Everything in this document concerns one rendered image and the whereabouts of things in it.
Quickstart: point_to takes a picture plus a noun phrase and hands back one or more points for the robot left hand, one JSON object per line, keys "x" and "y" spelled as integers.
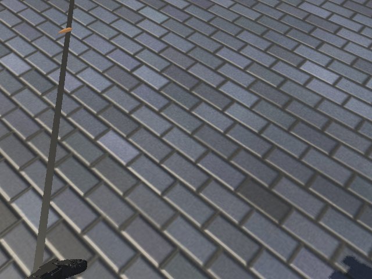
{"x": 63, "y": 269}

